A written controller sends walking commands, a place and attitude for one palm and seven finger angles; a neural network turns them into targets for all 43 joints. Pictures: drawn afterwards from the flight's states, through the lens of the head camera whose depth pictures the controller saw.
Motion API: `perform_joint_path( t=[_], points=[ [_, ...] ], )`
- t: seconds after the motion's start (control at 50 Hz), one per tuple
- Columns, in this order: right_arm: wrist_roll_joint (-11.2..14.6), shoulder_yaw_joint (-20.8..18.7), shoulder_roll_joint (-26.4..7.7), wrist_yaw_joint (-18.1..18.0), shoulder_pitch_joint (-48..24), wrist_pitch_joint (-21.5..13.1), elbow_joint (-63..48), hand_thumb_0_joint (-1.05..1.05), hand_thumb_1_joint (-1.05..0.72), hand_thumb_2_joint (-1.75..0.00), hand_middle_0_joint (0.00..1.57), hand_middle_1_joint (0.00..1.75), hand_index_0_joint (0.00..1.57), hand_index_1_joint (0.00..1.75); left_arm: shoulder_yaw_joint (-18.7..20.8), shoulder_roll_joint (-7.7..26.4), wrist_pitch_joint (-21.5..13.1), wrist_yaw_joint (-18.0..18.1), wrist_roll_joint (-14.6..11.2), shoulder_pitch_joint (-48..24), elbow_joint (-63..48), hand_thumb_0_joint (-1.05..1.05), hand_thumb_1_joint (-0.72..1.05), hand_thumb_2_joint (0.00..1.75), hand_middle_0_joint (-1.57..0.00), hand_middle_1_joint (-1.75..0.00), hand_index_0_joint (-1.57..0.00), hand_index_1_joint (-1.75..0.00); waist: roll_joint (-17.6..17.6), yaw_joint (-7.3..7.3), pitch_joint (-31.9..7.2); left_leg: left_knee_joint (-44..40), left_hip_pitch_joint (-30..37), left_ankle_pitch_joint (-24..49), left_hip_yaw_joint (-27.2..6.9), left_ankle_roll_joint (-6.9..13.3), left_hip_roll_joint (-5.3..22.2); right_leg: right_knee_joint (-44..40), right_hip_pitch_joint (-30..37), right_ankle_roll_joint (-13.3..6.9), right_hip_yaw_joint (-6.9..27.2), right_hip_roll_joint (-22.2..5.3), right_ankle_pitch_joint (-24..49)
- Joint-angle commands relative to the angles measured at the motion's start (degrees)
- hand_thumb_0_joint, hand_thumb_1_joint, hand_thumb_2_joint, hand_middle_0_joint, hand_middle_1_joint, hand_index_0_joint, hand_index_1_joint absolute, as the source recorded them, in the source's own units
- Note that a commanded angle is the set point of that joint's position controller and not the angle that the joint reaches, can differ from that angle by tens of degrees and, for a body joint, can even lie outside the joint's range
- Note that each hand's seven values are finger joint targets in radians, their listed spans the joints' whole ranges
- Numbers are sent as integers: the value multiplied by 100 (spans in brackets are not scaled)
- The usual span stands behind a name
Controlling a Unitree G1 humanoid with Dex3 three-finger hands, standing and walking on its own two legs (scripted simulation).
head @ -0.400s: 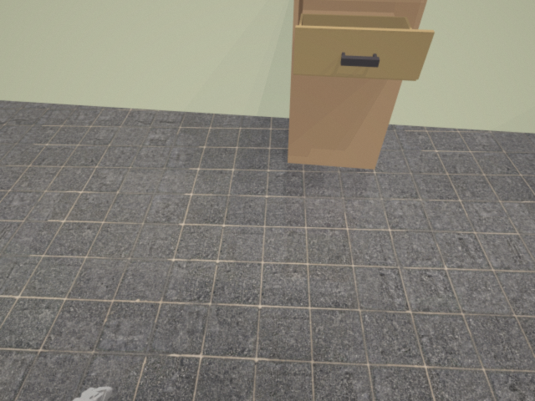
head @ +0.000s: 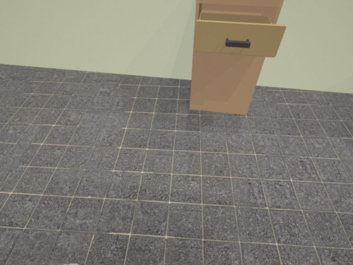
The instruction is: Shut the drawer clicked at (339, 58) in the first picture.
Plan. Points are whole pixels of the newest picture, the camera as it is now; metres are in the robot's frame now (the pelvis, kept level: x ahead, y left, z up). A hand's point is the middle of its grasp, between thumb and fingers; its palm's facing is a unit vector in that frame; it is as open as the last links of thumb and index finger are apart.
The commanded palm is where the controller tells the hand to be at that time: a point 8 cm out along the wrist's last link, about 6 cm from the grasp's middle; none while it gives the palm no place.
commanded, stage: stand and wait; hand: left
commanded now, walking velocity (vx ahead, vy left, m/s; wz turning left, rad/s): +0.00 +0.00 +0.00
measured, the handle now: (237, 42) +1.16 -0.25 -0.02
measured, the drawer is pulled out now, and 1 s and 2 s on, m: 0.27 0.27 0.27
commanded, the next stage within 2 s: look at it before walking up in 0.42 s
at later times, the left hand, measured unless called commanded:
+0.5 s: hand out of the picture +0.07 +0.25 -0.15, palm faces -0.02 -0.94 -0.34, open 7.4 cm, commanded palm none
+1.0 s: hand out of the picture +0.06 +0.25 -0.15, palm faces -0.02 -0.94 -0.34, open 7.4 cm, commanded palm none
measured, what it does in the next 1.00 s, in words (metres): stands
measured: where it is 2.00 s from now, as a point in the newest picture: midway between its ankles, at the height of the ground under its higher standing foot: outside the picture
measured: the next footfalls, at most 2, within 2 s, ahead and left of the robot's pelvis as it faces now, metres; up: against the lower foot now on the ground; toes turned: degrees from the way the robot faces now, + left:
left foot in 1.98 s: +0.23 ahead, +0.09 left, +0.00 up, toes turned -21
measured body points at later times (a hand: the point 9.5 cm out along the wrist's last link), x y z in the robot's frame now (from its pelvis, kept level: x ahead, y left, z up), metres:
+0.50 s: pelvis -0.01 +0.00 +0.00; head -0.01 +0.00 +0.45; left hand +0.07 +0.30 -0.12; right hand +0.07 -0.29 -0.13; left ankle +0.00 +0.14 -0.74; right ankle +0.00 -0.11 -0.74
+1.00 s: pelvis -0.01 +0.01 +0.00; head -0.01 +0.00 +0.45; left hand +0.06 +0.30 -0.13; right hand +0.07 -0.29 -0.13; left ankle +0.00 +0.14 -0.74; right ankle +0.00 -0.11 -0.74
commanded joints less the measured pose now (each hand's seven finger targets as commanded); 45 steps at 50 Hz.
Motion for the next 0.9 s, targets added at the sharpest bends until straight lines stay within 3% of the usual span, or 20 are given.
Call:
perform_joint_path(
  t=[0.0,0.32,0.52,0.66,0.78,0.88],
  points=[
    [9,-281,-1125,-85,-259,-154,-315,0,-90,-90,20,30,20,30,293,1269,-146,68,3,-327,-334,0,90,90,-20,-30,-20,-30,-29,-22,-363,-407,54,790,-384,312,536,-675,24,-132,698,-684,636],
    [34,-237,-1190,-73,-172,-157,-51,0,-90,-90,20,30,20,30,267,1323,-162,62,-7,-239,-87,0,90,90,-20,-30,-20,-30,-117,-3,-353,-536,123,837,-433,293,575,-825,125,-118,697,-716,686],
    [29,-248,-1186,-58,-180,-149,-13,0,-90,-90,20,30,20,30,271,1312,-148,57,8,-267,-95,0,90,90,-20,-30,-20,-30,-25,-7,-183,-659,38,543,-471,286,565,-944,2,-91,729,-681,242],
    [36,-242,-1191,-64,-184,-170,-20,0,-90,-90,20,30,20,30,267,1296,-162,57,7,-241,-87,0,90,90,-20,-30,-20,-30,-53,2,-332,-645,143,826,-472,292,596,-893,120,-89,677,-698,625],
    [45,-247,-1179,-60,-189,-149,-3,0,-90,-90,20,30,20,30,266,1309,-152,54,12,-234,-85,0,90,90,-20,-30,-20,-30,-109,7,-197,-696,83,624,-490,292,581,-966,54,-81,700,-681,382],
    [48,-245,-1193,-59,-158,-159,3,0,-90,-90,20,30,20,30,265,1300,-155,52,12,-214,-76,0,90,90,-20,-30,-20,-30,-64,-8,-303,-684,146,751,-491,295,598,-936,116,-81,687,-684,540]
  ],
)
